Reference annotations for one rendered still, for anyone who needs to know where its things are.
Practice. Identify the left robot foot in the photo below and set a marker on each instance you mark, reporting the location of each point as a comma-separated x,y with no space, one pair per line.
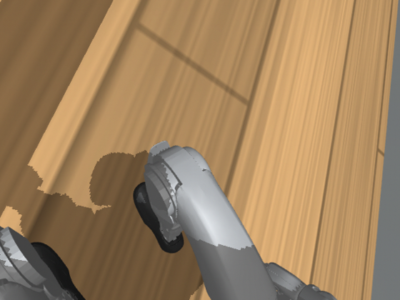
58,268

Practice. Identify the right robot hand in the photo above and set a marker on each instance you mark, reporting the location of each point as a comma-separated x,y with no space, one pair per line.
288,286

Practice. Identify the right robot foot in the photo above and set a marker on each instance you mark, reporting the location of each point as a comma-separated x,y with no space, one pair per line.
148,216

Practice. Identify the right robot arm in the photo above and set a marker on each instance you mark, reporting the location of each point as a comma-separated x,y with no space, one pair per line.
312,292

